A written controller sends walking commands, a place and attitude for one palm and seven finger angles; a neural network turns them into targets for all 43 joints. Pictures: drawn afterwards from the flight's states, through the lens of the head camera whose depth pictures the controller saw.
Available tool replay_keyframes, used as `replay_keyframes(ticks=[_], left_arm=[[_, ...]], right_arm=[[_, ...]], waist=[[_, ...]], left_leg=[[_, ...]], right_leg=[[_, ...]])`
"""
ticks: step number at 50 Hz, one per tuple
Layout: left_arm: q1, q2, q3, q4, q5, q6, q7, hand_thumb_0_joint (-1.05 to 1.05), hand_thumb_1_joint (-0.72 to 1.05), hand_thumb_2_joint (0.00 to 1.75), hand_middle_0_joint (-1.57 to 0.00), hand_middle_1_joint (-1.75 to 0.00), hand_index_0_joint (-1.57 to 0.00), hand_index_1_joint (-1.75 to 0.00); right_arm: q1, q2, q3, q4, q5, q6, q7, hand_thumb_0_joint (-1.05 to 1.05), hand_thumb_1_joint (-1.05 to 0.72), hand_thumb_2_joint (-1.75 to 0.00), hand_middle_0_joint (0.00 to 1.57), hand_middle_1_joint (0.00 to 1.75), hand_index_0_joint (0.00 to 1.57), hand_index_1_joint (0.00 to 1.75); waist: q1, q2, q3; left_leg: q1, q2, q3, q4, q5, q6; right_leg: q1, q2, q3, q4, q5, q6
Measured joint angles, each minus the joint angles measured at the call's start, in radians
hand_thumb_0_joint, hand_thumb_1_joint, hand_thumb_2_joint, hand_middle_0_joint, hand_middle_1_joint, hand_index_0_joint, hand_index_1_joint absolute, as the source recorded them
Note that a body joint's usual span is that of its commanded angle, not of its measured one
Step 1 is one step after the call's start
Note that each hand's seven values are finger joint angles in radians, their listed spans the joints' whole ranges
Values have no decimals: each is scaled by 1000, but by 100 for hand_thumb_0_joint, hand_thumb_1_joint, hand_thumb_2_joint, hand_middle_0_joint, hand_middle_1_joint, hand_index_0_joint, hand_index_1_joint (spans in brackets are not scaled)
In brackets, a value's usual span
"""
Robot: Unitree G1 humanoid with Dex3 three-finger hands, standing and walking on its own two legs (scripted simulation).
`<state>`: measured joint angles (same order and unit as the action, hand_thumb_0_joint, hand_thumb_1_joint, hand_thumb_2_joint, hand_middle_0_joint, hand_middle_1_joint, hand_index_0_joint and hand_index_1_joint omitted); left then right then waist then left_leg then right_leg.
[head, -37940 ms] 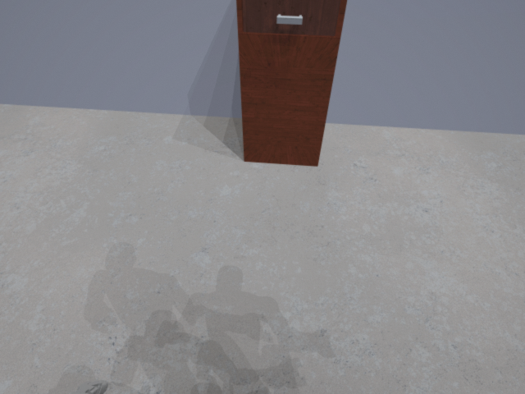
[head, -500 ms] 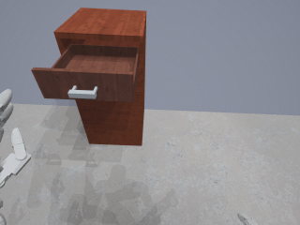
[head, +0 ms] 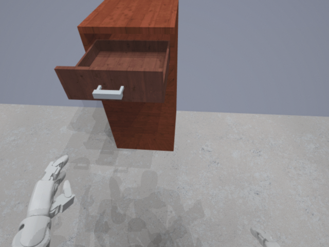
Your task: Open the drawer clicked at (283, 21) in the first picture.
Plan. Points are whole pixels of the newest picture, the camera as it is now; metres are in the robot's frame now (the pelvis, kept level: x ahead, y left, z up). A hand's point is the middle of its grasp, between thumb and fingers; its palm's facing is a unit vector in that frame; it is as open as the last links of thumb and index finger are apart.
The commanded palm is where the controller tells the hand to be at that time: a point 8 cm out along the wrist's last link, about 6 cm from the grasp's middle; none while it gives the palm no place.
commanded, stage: let the arm hang, fingers relaxed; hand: left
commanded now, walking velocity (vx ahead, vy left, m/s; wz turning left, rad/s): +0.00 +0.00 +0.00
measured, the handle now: (109, 91) +0.63 +0.22 +0.04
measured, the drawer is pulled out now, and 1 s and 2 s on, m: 0.30 0.30 0.30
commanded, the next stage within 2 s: look to check the result in 0.98 s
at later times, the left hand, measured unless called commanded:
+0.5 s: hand out of the picture +0.01 +0.21 -0.15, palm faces -0.01 -0.95 -0.30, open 7.3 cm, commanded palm none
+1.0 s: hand out of the picture +0.06 +0.19 -0.15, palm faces -0.03 -0.96 -0.26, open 7.4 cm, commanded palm none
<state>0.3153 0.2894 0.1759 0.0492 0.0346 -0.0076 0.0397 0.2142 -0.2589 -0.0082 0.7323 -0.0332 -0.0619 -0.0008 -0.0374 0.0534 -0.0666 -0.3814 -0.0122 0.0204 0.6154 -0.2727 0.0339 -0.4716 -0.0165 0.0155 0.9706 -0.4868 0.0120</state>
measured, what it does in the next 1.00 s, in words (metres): stands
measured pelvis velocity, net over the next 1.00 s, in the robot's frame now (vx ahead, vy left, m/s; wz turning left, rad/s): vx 0.00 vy -0.01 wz -0.02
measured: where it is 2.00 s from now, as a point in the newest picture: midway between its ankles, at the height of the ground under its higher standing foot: outside the picture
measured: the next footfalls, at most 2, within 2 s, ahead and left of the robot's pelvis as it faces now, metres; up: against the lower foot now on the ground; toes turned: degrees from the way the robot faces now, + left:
none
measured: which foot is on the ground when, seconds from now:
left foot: down 0.00-1.00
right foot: down 0.00-1.00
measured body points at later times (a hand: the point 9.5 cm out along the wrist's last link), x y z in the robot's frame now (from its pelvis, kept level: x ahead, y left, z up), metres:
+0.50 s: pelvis +0.00 -0.01 +0.01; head +0.03 -0.02 +0.46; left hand +0.01 +0.26 -0.13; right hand +0.01 -0.26 -0.14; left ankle +0.03 +0.10 -0.73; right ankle +0.00 -0.13 -0.73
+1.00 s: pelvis +0.00 -0.01 +0.02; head +0.02 -0.02 +0.47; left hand +0.06 +0.24 -0.13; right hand +0.02 -0.27 -0.14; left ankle +0.03 +0.10 -0.73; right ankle +0.00 -0.13 -0.73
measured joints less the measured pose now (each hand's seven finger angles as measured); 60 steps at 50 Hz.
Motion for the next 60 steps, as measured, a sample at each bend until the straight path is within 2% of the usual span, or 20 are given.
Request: replay_keyframes(ticks=[2, 3, 5, 6, 8, 11, 14, 18, 30, 45, 60], left_arm=[[-40, -31, -60, 222, 2, 60, -18, 0, 90, 90, -19, -30, -20, -30], [-47, -44, -86, 311, 1, 75, -25, 0, 90, 90, -19, -30, -20, -30], [-35, -60, -137, 451, -2, 81, -37, 1, 90, 90, -19, -30, -20, -30], [-27, -75, -160, 519, -3, 76, -40, 1, 91, 90, -19, -30, -20, -30], [-10, -113, -199, 645, -9, 75, -48, 1, 91, 90, -19, -30, -20, -30], [0, -98, -173, 742, -21, 53, -29, -3, 99, 89, -21, -30, -21, -30], [3, -68, -168, 823, -24, 47, -27, -3, 99, 89, -21, -30, -21, -30], [-1, -45, -164, 906, -27, 45, -23, -1, 96, 90, -20, -30, -21, -30], [-70, -46, -174, 1022, -26, 26, -18, 0, 91, 90, -20, -30, -20, -30], [-139, -70, -178, 1036, -25, 9, -19, 0, 90, 90, -20, -30, -20, -30], [-136, -45, -168, 1058, -26, 12, -19, 0, 90, 90, -20, -30, -20, -30]], right_arm=[[-6, 11, 14, 16, -8, 19, 0, 1, -90, -89, 20, 30, 21, 30], [-7, 19, 23, 23, -9, 28, 2, 1, -90, -89, 21, 30, 21, 30], [-4, 39, 36, 34, -1, 43, 6, 1, -90, -89, 21, 30, 21, 30], [-5, 43, 35, 47, 5, 51, 7, 1, -90, -89, 21, 30, 21, 30], [4, 44, 24, 77, 14, 70, 8, 1, -90, -89, 21, 30, 21, 30], [41, 53, 16, 137, 18, 91, 3, 1, -90, -89, 20, 30, 21, 30], [62, 55, 13, 195, 18, 99, -4, 1, -90, -89, 20, 30, 20, 30], [71, 46, 8, 249, 20, 99, -12, 1, -90, -89, 20, 30, 20, 30], [34, 37, 5, 332, 21, 86, -11, 0, -90, -89, 20, 30, 20, 30], [5, 32, 2, 365, 19, 78, -10, 0, -90, -89, 20, 30, 20, 30], [-3, 16, -2, 376, 20, 81, -13, 0, -90, -89, 20, 30, 20, 30]], waist=[[-5, -19, 22], [-3, -35, 38], [5, -85, 67], [9, -93, 84], [-2, -79, 114], [11, -77, 134], [28, -73, 148], [36, -51, 154], [34, -12, 126], [22, -30, 122], [24, -36, 147]], left_leg=[[7, -11, 6, -6, 4, -1], [13, -13, 15, -5, 3, -5], [15, -21, 39, 16, -10, -18], [13, -14, 44, 36, -22, -24], [26, -1, 19, 41, -35, -30], [49, 12, -13, 8, -8, -37], [80, 22, -19, -42, 13, -39], [109, 27, -16, -98, 41, -35], [175, 10, -1, -200, 91, -24], [205, 15, 1, -234, 103, -29], [212, 21, -3, -250, 107, -35]], right_leg=[[5, -4, 25, -18, -21, 6], [25, -6, 26, -73, 3, 7], [91, -14, 39, -241, 147, -2], [100, -8, 43, -255, 155, -9], [123, 9, 21, -258, 134, -19], [170, 22, -11, -320, 144, -26], [211, 32, -16, -395, 184, -27], [247, 37, -13, -470, 225, -24], [298, 19, 2, -547, 264, -12], [325, 24, 4, -576, 275, -16], [337, 30, 0, -602, 283, -21]])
